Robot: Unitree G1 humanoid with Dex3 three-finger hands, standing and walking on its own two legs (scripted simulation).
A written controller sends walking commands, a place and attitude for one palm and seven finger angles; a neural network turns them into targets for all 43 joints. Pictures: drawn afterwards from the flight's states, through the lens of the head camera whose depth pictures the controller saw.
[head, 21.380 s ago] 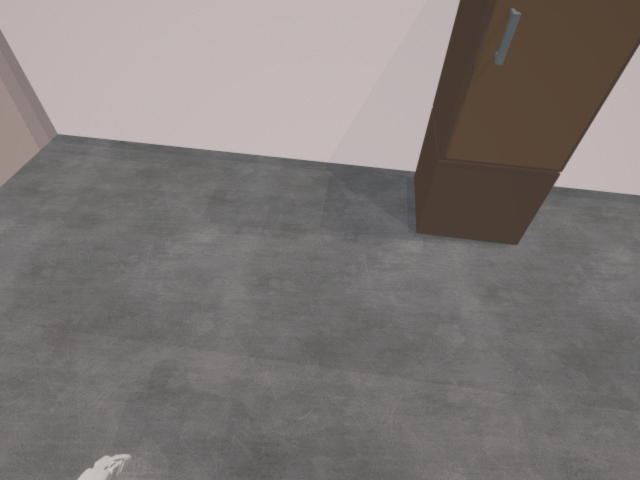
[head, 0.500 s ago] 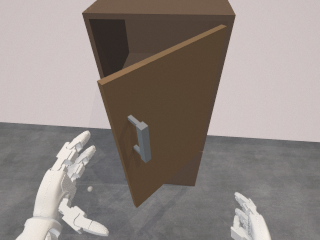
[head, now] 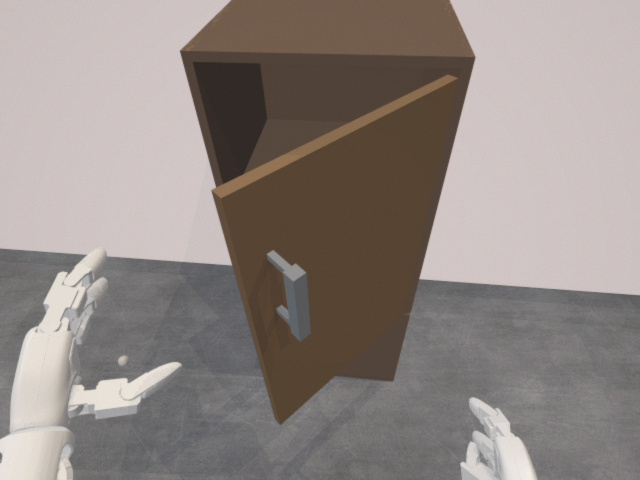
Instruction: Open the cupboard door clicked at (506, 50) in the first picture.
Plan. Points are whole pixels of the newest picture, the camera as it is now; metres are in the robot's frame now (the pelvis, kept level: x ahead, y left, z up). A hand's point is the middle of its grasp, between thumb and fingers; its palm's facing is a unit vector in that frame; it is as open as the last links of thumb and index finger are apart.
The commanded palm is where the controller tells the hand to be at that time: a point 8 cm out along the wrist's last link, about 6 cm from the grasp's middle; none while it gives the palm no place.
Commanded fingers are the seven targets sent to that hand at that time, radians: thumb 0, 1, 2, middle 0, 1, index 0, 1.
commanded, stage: draw the hand back to the body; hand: left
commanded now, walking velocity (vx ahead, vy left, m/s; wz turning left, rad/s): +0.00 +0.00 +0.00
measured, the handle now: (288, 296) +0.32 +0.09 +0.08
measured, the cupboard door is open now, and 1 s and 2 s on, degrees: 49 49 49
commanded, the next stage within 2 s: step back with the hand held close in 0.70 s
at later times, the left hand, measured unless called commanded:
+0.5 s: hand (80, 327) +0.20 +0.26 +0.16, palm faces +0.47 -0.80 -0.37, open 7.7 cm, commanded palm +0.15 +0.30 +0.17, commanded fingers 0.00 0.90 0.90 -0.20 -0.30 -0.20 -0.30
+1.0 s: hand (76, 335) +0.19 +0.26 +0.17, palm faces +0.41 -0.80 -0.44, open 7.4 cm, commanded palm +0.13 +0.29 +0.18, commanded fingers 0.00 0.90 0.90 -0.20 -0.30 -0.20 -0.30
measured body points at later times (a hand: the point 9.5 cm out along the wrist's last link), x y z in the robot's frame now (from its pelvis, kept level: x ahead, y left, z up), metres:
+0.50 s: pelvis +0.01 +0.00 +0.01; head -0.01 -0.02 +0.46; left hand +0.17 +0.30 +0.18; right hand +0.20 -0.22 -0.07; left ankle -0.02 +0.11 -0.74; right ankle +0.00 -0.12 -0.74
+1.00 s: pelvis -0.02 +0.00 +0.01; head -0.01 -0.01 +0.46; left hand +0.16 +0.30 +0.19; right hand +0.17 -0.23 -0.07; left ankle -0.02 +0.11 -0.74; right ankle +0.00 -0.12 -0.74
